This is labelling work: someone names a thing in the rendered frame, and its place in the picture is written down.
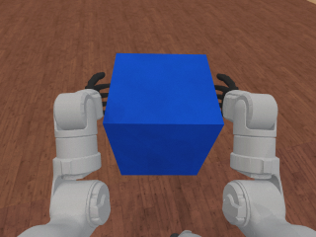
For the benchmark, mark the left robot hand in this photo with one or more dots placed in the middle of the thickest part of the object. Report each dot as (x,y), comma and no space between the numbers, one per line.
(91,85)

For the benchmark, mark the carton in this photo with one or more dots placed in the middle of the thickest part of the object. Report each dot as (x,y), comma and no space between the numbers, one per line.
(162,114)

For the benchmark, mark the right robot forearm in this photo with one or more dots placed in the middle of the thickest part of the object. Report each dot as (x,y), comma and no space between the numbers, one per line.
(254,118)

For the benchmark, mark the right robot upper arm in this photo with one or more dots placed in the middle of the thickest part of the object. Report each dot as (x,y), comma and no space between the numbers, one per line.
(257,208)

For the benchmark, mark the robot right shin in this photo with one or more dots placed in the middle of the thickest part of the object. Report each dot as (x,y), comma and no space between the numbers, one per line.
(185,231)

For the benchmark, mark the left robot upper arm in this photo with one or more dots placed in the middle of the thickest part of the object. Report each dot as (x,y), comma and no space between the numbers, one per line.
(77,209)

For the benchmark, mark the left robot forearm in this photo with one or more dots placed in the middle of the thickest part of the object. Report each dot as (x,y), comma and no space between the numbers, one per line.
(75,118)

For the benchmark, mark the right robot hand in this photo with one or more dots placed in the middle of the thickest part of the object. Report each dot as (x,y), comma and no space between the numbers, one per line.
(231,86)

